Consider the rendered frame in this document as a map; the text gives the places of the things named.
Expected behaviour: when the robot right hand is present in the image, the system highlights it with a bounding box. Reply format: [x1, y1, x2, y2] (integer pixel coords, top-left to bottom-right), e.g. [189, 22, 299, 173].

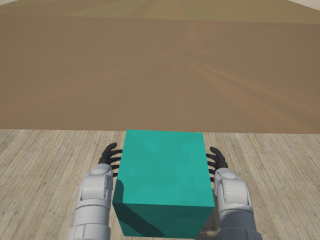
[206, 146, 228, 183]

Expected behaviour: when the right robot forearm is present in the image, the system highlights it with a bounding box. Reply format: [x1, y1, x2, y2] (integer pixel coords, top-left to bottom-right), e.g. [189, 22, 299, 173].
[214, 167, 262, 240]

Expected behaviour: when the robot left hand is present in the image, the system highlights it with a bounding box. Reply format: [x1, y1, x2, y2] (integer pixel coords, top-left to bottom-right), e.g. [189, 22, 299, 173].
[98, 142, 123, 178]

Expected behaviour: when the left robot forearm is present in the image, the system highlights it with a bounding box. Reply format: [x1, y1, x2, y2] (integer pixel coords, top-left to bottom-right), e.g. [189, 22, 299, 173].
[66, 163, 113, 240]

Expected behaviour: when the carton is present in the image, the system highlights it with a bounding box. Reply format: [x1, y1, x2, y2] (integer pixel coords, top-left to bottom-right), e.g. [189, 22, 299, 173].
[112, 129, 215, 239]

